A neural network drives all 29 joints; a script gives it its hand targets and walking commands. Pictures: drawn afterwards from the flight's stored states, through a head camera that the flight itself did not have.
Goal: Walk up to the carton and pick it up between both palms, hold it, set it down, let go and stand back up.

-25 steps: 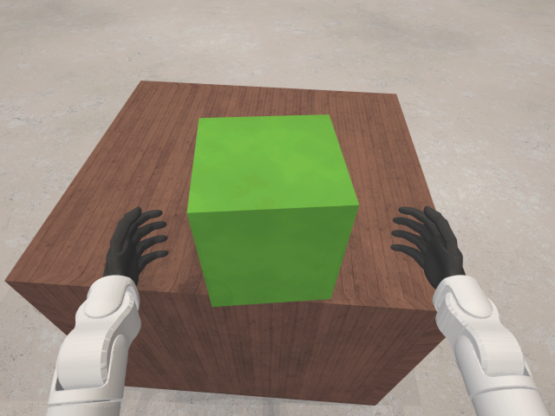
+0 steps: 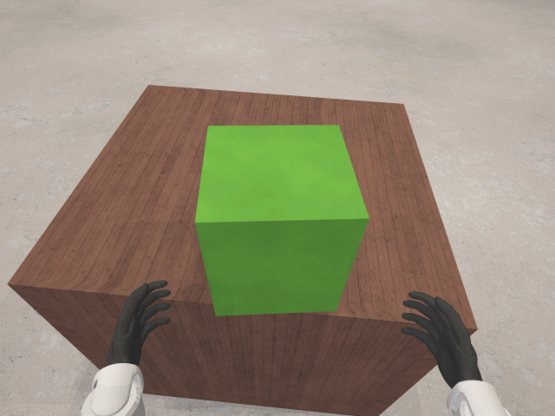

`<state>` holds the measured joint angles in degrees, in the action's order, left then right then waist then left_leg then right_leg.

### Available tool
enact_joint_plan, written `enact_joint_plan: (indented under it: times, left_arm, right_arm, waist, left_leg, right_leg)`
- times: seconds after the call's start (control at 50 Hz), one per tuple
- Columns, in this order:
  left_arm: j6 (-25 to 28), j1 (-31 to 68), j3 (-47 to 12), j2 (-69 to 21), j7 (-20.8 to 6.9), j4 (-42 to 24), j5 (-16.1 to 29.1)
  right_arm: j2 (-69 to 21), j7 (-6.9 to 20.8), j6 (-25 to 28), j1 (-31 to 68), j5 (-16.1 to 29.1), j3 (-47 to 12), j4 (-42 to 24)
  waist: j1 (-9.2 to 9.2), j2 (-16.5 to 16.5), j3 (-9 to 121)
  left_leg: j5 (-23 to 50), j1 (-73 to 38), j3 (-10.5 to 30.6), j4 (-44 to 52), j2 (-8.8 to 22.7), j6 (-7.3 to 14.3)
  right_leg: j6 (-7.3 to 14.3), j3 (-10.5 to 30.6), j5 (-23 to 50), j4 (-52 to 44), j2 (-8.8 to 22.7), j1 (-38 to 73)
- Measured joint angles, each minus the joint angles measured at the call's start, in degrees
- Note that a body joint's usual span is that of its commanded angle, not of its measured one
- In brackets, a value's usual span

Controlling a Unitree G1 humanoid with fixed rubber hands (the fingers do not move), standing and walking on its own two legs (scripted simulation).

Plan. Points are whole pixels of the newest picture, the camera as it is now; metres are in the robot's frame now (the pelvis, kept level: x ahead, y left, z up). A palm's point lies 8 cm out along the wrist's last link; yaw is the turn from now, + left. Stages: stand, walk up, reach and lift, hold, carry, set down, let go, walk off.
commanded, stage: set down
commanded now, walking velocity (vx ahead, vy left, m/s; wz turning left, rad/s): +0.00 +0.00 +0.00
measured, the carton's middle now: (275, 223) +0.42 +0.04 +0.04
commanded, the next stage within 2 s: let go in 1.22 s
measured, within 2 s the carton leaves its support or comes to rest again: neither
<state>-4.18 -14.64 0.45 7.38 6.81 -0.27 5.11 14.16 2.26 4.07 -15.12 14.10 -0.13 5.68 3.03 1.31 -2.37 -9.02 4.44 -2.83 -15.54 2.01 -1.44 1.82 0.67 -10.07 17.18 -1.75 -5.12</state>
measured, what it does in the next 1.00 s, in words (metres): stands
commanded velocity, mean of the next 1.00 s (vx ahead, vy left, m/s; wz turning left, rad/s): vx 0.00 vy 0.00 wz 0.00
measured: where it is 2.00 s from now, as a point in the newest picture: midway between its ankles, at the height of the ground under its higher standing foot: outside the picture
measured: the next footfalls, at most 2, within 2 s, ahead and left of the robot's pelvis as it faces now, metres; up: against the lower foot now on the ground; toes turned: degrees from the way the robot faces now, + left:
none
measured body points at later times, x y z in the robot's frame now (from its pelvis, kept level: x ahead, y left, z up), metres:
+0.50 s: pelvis +0.00 +0.01 +0.00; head +0.01 +0.02 +0.45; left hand +0.19 +0.23 -0.03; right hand +0.20 -0.20 -0.03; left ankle -0.01 +0.13 -0.75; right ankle -0.01 -0.10 -0.75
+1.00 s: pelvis +0.01 +0.01 +0.00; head +0.01 +0.02 +0.45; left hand +0.17 +0.24 -0.07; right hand +0.18 -0.20 -0.07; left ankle -0.01 +0.13 -0.75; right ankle -0.01 -0.10 -0.75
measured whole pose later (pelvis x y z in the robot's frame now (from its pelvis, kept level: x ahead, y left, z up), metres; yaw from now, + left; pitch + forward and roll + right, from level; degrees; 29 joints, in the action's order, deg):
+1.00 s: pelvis +0.01 +0.01 +0.00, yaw +0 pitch -3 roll +0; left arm -2.8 -15.7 -0.2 10.9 2.7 22.8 1.6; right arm 10.5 2.3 11.4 -14.2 3.1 0.0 33.9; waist 2.2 1.1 -3.2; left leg -11.1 3.5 -2.9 -17.4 1.4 -0.4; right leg 0.8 1.0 -10.7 16.7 -1.2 -3.2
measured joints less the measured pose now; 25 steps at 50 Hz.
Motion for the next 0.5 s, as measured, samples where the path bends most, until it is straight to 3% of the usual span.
enact_joint_plan:
  times: [0.16,0.3,0.5]
  left_arm:
    - [5.59,-2.38,-1.66,-0.22,0.79,5.44,-0.98]
    - [3.88,-1.08,-2.14,0.62,0.92,8.14,-0.53]
    - [2.51,-2.03,-1.06,1.27,-0.94,11.28,-1.68]
  right_arm:
    - [-0.93,0.87,4.39,-2.64,-1.32,-0.37,5.11]
    - [-2.0,0.79,3.67,-1.22,-3.01,-0.32,8.68]
    - [-1.88,1.11,4.24,-1.32,-4.99,-0.26,13.78]
  waist:
    - [0.0,0.49,-0.27]
    - [0.21,0.56,-0.51]
    - [0.0,0.01,-0.03]
  left_leg:
    - [-0.55,-0.49,-0.27,-0.68,-0.08,0.18]
    - [-0.53,-0.11,-0.81,-0.76,-0.31,0.48]
    - [-0.98,-0.92,-0.62,-0.54,-0.49,0.84]
  right_leg:
    - [-0.17,0.4,-0.32,0.54,0.05,0.42]
    - [-0.48,0.99,-0.35,1.06,0.24,-0.35]
    - [-0.87,0.88,-0.03,-0.69,0.43,1.24]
